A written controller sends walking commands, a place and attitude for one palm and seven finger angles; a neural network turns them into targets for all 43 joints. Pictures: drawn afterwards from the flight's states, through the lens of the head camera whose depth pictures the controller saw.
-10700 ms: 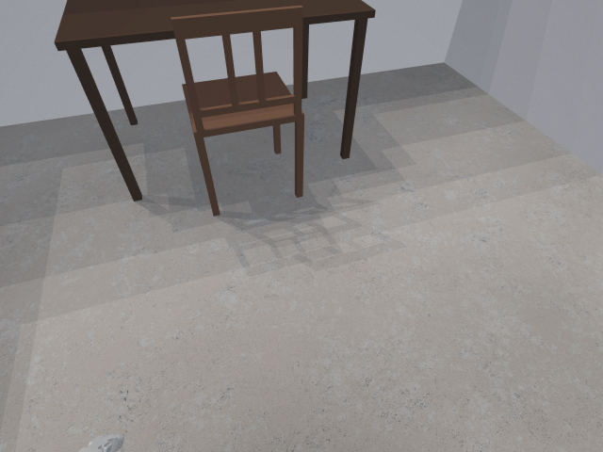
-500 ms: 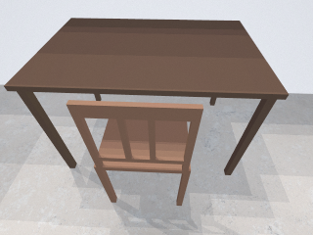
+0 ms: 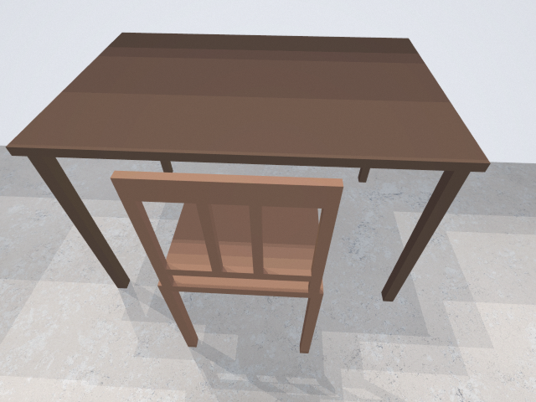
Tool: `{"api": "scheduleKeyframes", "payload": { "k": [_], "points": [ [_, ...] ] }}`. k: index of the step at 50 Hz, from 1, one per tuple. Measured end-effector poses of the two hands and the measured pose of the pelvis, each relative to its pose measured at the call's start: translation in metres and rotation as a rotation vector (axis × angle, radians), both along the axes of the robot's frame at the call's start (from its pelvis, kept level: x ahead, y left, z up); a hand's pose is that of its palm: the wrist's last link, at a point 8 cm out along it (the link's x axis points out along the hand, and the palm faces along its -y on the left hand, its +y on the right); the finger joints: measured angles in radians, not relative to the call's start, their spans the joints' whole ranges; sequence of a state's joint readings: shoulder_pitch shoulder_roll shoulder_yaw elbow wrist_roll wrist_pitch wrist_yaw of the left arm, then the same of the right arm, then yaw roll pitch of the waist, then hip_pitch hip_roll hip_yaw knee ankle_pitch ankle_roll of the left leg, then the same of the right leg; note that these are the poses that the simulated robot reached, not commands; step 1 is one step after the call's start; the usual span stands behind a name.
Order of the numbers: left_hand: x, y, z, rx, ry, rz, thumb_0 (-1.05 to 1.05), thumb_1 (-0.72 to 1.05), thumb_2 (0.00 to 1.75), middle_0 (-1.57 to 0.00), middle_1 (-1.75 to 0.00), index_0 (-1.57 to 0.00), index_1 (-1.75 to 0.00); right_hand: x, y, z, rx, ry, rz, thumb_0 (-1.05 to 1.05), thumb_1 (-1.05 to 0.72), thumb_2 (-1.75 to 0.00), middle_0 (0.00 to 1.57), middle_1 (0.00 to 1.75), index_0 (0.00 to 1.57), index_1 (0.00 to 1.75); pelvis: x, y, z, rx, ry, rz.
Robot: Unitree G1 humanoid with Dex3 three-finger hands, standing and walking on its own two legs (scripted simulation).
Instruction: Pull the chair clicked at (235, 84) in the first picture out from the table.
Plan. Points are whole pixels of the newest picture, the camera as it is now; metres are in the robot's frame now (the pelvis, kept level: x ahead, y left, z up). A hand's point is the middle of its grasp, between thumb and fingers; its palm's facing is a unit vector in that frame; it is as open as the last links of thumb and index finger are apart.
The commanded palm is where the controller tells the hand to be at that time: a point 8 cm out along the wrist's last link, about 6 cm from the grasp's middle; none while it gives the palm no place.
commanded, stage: look again from close up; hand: left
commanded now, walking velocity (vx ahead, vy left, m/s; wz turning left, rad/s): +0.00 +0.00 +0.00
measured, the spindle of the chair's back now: (211, 238) +0.47 +0.16 -0.11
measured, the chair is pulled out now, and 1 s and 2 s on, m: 0.00 0.00 0.00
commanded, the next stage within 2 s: raise the hand toward the chair's back in 0.26 s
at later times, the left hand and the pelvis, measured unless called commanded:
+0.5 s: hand out of the picture +0.05 +0.21 -0.11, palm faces +0.19 -0.94 -0.29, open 7.3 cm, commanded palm +0.10 +0.21 -0.07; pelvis -0.01 +0.01 -0.01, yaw +1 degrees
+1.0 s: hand out of the picture +0.12 +0.20 -0.04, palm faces +0.16 -0.99 -0.05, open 11.1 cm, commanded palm +0.11 +0.24 -0.06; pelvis -0.05 +0.03 -0.11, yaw +4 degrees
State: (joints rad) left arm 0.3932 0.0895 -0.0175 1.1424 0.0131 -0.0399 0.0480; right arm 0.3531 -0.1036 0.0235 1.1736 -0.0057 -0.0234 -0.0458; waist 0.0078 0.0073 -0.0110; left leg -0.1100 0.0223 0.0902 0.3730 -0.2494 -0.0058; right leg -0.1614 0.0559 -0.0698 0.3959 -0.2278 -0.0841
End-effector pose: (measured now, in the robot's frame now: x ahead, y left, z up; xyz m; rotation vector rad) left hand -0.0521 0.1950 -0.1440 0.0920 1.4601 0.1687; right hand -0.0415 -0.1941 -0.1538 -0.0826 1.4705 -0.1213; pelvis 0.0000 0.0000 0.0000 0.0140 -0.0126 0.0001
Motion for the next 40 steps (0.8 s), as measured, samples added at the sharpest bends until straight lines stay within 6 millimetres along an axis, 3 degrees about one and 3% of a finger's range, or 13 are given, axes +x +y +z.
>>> {"api": "scheduleKeyframes", "payload": {
  "k": [19, 20, 23, 26, 29, 32, 34, 36, 40],
  "points": [
    [-0.003, 0.000, 0.001, 0.005, 0.009, -0.002, 0.00, 0.91, 0.90, -0.20, -0.30, -0.20, -0.30, -0.003, 0.002, -0.001, 0.007, 0.008, -0.001, 0.00, -0.91, -0.90, 0.20, 0.30, 0.19, 0.30, -0.001, 0.001, -0.001, -0.005, 0.009, -0.001],
    [0.007, 0.001, 0.004, 0.000, -0.040, 0.024, 0.00, 0.91, 0.90, -0.20, -0.30, -0.20, -0.30, 0.001, 0.000, 0.000, 0.002, -0.026, 0.003, 0.00, -0.91, -0.90, 0.20, 0.30, 0.19, 0.30, -0.003, 0.002, -0.002, -0.010, 0.011, -0.005],
    [0.048, 0.037, 0.034, 0.128, -0.275, 0.016, 0.08, 0.98, 0.89, -0.20, -0.30, -0.21, -0.30, 0.028, -0.018, 0.004, -0.066, -0.225, 0.007, 0.02, -0.92, -0.90, 0.20, 0.30, 0.20, 0.30, -0.010, 0.004, -0.006, -0.006, 0.004, -0.002],
    [0.106, 0.060, 0.077, 0.197, -0.590, 0.016, 0.10, 0.97, 0.88, -0.20, -0.29, -0.20, -0.30, 0.066, -0.040, 0.010, -0.121, -0.431, 0.031, 0.02, -0.93, -0.90, 0.20, 0.30, 0.20, 0.30, -0.016, 0.011, -0.010, -0.007, 0.018, 0.030],
    [0.172, 0.046, 0.121, 0.144, -0.963, -0.039, 0.08, 0.91, 0.86, -0.18, -0.28, -0.19, -0.29, 0.112, -0.057, 0.023, -0.183, -0.640, 0.075, 0.02, -0.92, -0.90, 0.20, 0.30, 0.20, 0.30, -0.022, 0.018, -0.018, -0.010, 0.053, 0.049],
    [0.222, 0.013, 0.139, -0.030, -1.281, -0.080, 0.05, 0.83, 0.84, -0.17, -0.27, -0.18, -0.28, 0.155, -0.065, 0.043, -0.231, -0.812, 0.115, 0.02, -0.92, -0.90, 0.20, 0.30, 0.19, 0.30, -0.029, 0.020, -0.031, -0.005, 0.114, 0.049],
    [0.234, -0.008, 0.139, -0.168, -1.428, -0.086, 0.04, 0.77, 0.82, -0.17, -0.27, -0.17, -0.27, 0.179, -0.064, 0.058, -0.247, -0.894, 0.153, 0.02, -0.92, -0.90, 0.20, 0.30, 0.19, 0.30, -0.031, 0.019, -0.041, 0.003, 0.148, 0.036],
    [0.231, -0.019, 0.128, -0.240, -1.503, -0.109, 0.02, 0.71, 0.80, -0.17, -0.26, -0.17, -0.27, 0.200, -0.061, 0.070, -0.256, -0.950, 0.195, 0.01, -0.92, -0.90, 0.20, 0.30, 0.19, 0.30, -0.032, 0.018, -0.052, 0.008, 0.175, 0.027],
    [0.194, -0.011, 0.080, -0.196, -1.371, -0.126, 0.01, 0.61, 0.76, -0.17, -0.25, -0.17, -0.25, 0.234, -0.043, 0.075, -0.231, -0.995, 0.262, 0.01, -0.91, -0.90, 0.20, 0.30, 0.19, 0.30, -0.035, 0.017, -0.072, 0.007, 0.204, 0.028]
  ]
}}
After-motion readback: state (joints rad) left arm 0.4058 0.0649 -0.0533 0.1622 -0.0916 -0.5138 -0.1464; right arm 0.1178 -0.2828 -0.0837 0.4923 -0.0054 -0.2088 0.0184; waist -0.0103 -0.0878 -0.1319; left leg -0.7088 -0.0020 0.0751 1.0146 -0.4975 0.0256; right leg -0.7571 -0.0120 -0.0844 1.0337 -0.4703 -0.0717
